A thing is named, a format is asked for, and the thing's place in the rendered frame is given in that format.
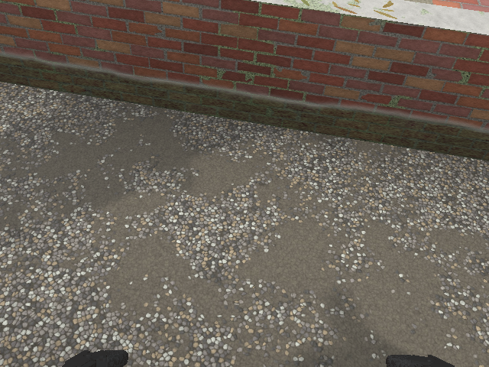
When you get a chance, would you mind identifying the robot left hand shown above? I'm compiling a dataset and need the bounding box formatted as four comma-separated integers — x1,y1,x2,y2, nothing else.
62,350,128,367

